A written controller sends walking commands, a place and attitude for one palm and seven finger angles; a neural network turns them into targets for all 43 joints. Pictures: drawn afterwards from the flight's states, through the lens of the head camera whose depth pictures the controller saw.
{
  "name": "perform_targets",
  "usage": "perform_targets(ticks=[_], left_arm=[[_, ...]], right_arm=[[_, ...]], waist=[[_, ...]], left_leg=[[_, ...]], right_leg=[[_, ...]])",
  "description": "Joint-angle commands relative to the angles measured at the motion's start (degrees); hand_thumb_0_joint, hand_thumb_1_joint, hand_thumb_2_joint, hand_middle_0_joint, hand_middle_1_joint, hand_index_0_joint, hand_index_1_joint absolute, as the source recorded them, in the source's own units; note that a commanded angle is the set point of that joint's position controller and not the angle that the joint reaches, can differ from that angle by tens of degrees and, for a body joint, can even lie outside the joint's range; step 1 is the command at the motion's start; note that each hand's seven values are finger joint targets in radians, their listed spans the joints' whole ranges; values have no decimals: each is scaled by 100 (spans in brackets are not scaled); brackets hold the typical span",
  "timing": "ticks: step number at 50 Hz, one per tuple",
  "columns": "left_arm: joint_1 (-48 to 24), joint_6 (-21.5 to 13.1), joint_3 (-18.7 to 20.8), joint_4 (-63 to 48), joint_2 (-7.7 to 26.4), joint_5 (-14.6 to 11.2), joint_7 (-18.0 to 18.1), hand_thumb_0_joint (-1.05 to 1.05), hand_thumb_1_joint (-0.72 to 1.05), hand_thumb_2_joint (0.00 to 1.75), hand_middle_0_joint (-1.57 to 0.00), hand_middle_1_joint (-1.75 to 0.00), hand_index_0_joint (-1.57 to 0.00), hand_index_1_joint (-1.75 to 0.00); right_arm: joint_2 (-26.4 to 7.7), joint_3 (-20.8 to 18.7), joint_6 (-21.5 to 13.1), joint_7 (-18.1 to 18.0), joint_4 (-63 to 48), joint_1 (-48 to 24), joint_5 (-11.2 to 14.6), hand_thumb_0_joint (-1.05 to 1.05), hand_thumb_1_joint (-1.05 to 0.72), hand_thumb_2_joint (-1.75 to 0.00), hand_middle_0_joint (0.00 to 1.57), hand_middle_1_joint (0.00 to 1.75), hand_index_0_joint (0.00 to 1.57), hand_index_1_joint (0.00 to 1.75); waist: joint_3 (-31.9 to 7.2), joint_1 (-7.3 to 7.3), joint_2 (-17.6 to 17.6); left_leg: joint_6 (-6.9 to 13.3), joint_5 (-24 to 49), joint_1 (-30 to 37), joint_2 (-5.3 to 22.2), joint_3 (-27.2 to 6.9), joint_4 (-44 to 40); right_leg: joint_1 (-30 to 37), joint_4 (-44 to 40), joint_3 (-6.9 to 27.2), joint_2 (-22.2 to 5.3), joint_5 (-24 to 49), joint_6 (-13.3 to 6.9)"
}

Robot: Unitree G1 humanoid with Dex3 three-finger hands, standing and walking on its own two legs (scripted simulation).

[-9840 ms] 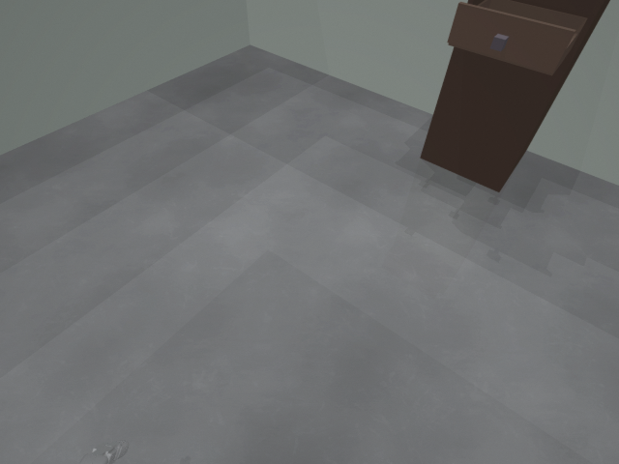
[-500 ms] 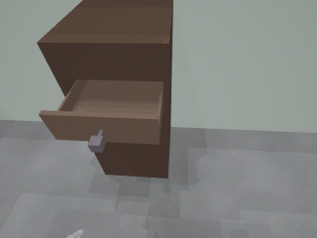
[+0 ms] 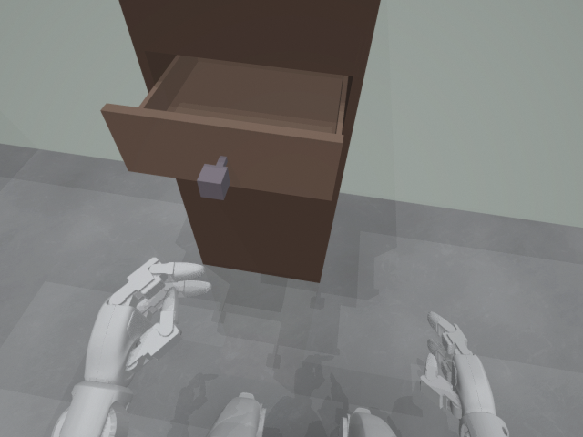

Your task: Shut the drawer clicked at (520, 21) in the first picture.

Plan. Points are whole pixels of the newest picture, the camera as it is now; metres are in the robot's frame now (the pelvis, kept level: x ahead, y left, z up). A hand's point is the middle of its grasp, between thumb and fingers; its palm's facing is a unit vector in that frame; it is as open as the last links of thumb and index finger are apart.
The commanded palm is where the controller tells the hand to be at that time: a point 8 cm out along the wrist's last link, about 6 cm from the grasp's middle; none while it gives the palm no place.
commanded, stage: raise the hand and make a fist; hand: left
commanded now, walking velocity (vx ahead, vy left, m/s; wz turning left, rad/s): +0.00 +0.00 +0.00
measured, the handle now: (217, 173) +0.49 +0.18 +0.05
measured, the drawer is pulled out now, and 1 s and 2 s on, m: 0.19 0.19 0.19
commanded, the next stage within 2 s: bring the fist close to the handle in 1.30 s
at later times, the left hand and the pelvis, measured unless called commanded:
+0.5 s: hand (203, 289) +0.27 +0.14 +0.09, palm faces -0.13 -0.99 -0.05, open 3.1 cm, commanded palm +0.25 +0.21 +0.11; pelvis +0.03 +0.01 +0.03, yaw -1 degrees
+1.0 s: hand (172, 240) +0.29 +0.17 +0.15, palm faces +0.01 -1.00 -0.06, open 3.3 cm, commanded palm +0.26 +0.22 +0.15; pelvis +0.06 -0.01 +0.05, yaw -1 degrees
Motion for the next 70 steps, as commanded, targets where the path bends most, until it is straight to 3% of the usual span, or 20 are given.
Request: perform_targets(ticks=[1, 3, 5, 8, 13, 16, 18, 21, 23, 26, 30, 34, 38, 43, 46, 50, 53, 58, 62, 70], left_arm=[[-1172, 412, -446, -755, 288, 118, -309, 0, 90, 90, -82, -97, -82, -97], [-741, 1153, -11, -93, 598, 148, -287, 0, 90, 90, -86, -101, -86, -101], [-808, 1608, 390, -499, 756, 42, -109, 0, 90, 90, -90, -106, -90, -106], [-803, 1738, 792, -1259, 713, -214, 432, 0, 90, 90, -96, -112, -96, -112], [-861, 778, 389, -1961, 443, 38, 979, 0, 90, 90, -106, -123, -106, -123], [-701, 477, -225, -1551, 132, 229, 705, 0, 90, 90, -112, -130, -112, -130], [-616, 591, -357, -1247, 159, 228, 429, 0, 90, 90, -116, -134, -116, -134], [-907, 876, -139, -1456, 461, 147, 199, 0, 90, 90, -122, -140, -122, -140], [-937, 1022, 384, -1680, 906, 108, 281, 0, 90, 90, -126, -145, -126, -145], [-907, 1030, 634, -2056, 782, -62, 491, 0, 90, 90, -132, -151, -132, -151], [-513, 1018, 604, -1886, 548, -137, 570, 0, 90, 90, -140, -160, -140, -160], [-257, 1321, 382, -1340, 503, -62, 130, 0, 90, 90, -140, -160, -140, -160], [-580, 1564, 682, -1591, 913, -190, -218, 0, 90, 90, -140, -160, -140, -160], [-1001, 1322, 1326, -2003, 1201, -473, -109, 0, 90, 90, -140, -160, -140, -160], [-589, 1159, 1171, -1799, 864, -503, -118, 0, 90, 90, -140, -160, -140, -160], [-260, 1313, 853, -1236, 688, -464, -433, 0, 90, 90, -140, -160, -140, -160], [-439, 1452, 1019, -1081, 964, -503, -602, 0, 90, 90, -140, -160, -140, -160], [-993, 1142, 1436, -1555, 1237, -596, -379, 0, 90, 90, -140, -160, -140, -160], [-915, 856, 1217, -1439, 913, -553, -238, 0, 90, 90, -140, -160, -140, -160], [-1272, 1334, 670, -1077, 748, -381, -400, 0, 90, 90, -140, -160, -140, -160]], right_arm=[[-908, -207, -251, -155, -708, 92, 155, 0, -90, -90, 20, 30, 20, 30], [-933, -190, -88, -184, -803, 32, 206, 0, -90, -90, 20, 30, 20, 30], [-891, -177, 65, -205, -1028, -118, 239, 0, -90, -90, 20, 30, 20, 30], [-702, -120, 137, -216, -1123, -219, 171, 0, -90, -90, 20, 30, 20, 30], [-675, -135, -17, -84, -908, 141, 25, 0, -90, -90, 20, 30, 20, 30], [-798, -181, -110, 8, -798, 243, 21, 0, -90, -90, 20, 30, 20, 30], [-873, -215, -116, -11, -794, 269, 86, 0, -90, -90, 20, 30, 20, 30], [-926, -246, -118, -103, -863, 324, 165, 0, -90, -90, 20, 30, 20, 30], [-930, -251, -83, -162, -853, 332, 148, 0, -90, -90, 20, 30, 20, 30], [-780, -222, -47, -167, -885, 319, 139, 0, -90, -90, 20, 30, 20, 30], [-704, -192, 14, -100, -824, 326, 123, 0, -90, -90, 20, 30, 20, 30], [-794, -199, 117, -56, -805, 324, 158, 0, -90, -90, 20, 30, 20, 30], [-850, -170, 139, -145, -850, 233, 175, 0, -90, -90, 20, 30, 20, 30], [-743, -124, 71, -213, -718, 225, 156, 0, -90, -90, 20, 30, 20, 30], [-682, -137, -2, -167, -646, 244, 170, 0, -90, -90, 20, 30, 20, 30], [-764, -162, 34, -146, -618, 172, 205, 0, -90, -90, 20, 30, 20, 30], [-846, -166, 46, -196, -623, 78, 211, 0, -90, -90, 20, 30, 20, 30], [-796, -157, -48, -234, -597, 86, 174, 0, -90, -90, 20, 30, 20, 30], [-743, -156, -149, -183, -501, 100, 187, 0, -90, -90, 20, 30, 20, 30], [-840, -140, -145, -193, -554, 11, 235, 0, -90, -90, 20, 30, 20, 30]], waist=[[-734, -602, 225], [-667, -341, -186], [-1070, -77, -200], [-1289, 140, -141], [-944, -190, -52], [-657, -430, 215], [-422, -497, -52], [-801, -415, 212], [-1107, -295, 145], [-1385, -173, 269], [-1134, -161, 229], [-694, -276, -85], [-805, -274, -234], [-1112, -188, -133], [-1116, -154, -41], [-610, -221, -126], [-401, -218, -244], [-785, -154, -137], [-796, -172, 250], [-348, -273, 82]], left_leg=[[254, -500, 592, -88, -103, -1658], [245, -639, 453, -119, -116, -1956], [222, -369, 668, -177, -15, -2169], [181, 118, 964, -157, 56, -2331], [179, 884, 1198, -49, 101, -2159], [189, 577, 1182, -53, 139, -2055], [217, 277, 1060, -56, 127, -2103], [223, 311, 1284, -117, 152, -2193], [235, 779, 1496, -107, 167, -2199], [194, 1632, 1884, -102, 216, -2231], [160, 2287, 2006, -95, 293, -2222], [201, 2219, 1879, -114, 371, -2229], [254, 2173, 2002, -152, 382, -2275], [222, 2515, 2307, -157, 343, -2318], [205, 2670, 2439, -165, 376, -2395], [215, 2368, 2212, -190, 425, -2455], [232, 2057, 2050, -198, 416, -2502], [222, 2051, 2293, -170, 351, -2582], [187, 2009, 2410, -164, 372, -2643], [221, 1367, 2213, -140, 296, -2828]], right_leg=[[216, -1327, 130, 274, -427, -106], [531, -1506, 97, 276, -590, -90], [999, -1616, 99, 211, -504, -86], [1406, -1661, 21, 232, -192, -108], [1096, -1556, -59, 272, 377, -131], [755, -1588, -23, 253, 212, -113], [778, -1724, 16, 260, 16, -107], [1075, -1855, 89, 220, 76, -99], [1377, -1843, 81, 245, 455, -102], [1768, -1810, 22, 248, 1317, -118], [2000, -1844, 6, 263, 2117, -111], [2053, -2050, 71, 245, 2361, -61], [2337, -2254, 173, 218, 2429, -31], [2665, -2299, 206, 209, 2892, -14], [2713, -2305, 164, 180, 3148, -2], [2546, -2462, 203, 137, 2959, 41], [2524, -2654, 320, 128, 2397, 32], [2583, -2612, 263, 188, 2067, -14], [2447, -2536, 167, 206, 1983, -45], [2149, -2714, 149, 209, 1157, -40]])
